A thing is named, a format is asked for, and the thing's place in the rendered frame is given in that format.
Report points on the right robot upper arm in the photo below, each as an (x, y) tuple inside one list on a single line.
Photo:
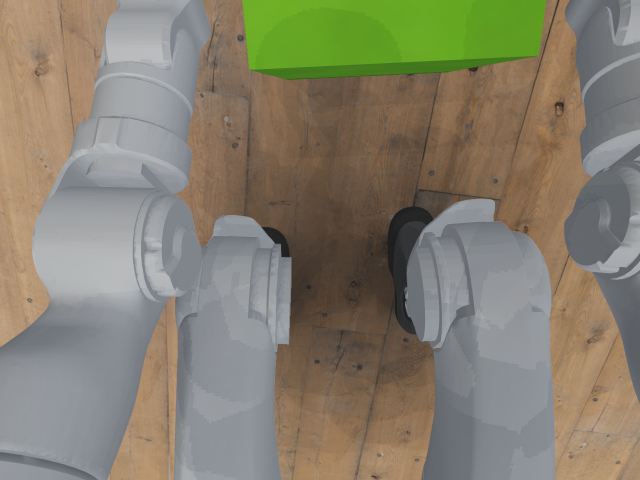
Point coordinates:
[(602, 235)]

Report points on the left robot upper arm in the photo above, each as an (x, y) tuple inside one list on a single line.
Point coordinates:
[(110, 258)]

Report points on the robot right forearm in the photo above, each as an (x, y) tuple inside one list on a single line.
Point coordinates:
[(608, 63)]

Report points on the robot right thigh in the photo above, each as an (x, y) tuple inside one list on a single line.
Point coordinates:
[(494, 408)]

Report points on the carton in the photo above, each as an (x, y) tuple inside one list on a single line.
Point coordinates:
[(309, 39)]

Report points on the right robot shin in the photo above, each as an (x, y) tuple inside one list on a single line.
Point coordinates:
[(482, 210)]

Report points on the robot left forearm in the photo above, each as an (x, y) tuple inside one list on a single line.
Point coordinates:
[(137, 131)]

